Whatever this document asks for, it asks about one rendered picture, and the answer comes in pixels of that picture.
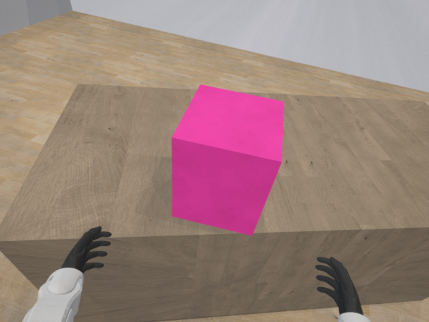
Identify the pedestal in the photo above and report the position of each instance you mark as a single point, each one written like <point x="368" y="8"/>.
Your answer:
<point x="353" y="185"/>

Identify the carton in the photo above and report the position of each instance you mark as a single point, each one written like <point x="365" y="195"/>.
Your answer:
<point x="226" y="153"/>

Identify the robot left hand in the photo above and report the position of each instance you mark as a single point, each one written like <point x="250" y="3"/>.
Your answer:
<point x="80" y="254"/>

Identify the robot right hand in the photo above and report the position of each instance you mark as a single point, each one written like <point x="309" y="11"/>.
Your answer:
<point x="345" y="294"/>

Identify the robot left forearm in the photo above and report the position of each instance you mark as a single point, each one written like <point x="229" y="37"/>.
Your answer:
<point x="59" y="298"/>

